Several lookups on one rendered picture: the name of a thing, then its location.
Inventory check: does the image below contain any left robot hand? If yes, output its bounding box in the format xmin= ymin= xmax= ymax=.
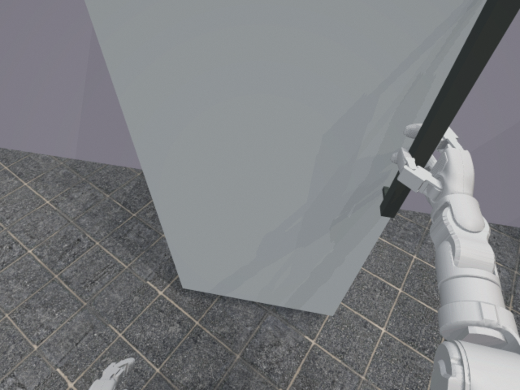
xmin=89 ymin=357 xmax=136 ymax=390

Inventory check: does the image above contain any fridge door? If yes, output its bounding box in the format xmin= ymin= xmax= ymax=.
xmin=84 ymin=0 xmax=487 ymax=316

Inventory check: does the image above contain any right robot hand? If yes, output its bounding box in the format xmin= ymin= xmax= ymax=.
xmin=390 ymin=123 xmax=475 ymax=209

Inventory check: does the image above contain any handle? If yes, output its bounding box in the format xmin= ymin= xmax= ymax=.
xmin=380 ymin=0 xmax=520 ymax=218

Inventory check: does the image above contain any robot right upper arm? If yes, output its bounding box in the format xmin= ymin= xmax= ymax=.
xmin=430 ymin=340 xmax=520 ymax=390

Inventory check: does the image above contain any right robot forearm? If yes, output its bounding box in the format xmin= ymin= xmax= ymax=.
xmin=430 ymin=194 xmax=520 ymax=354

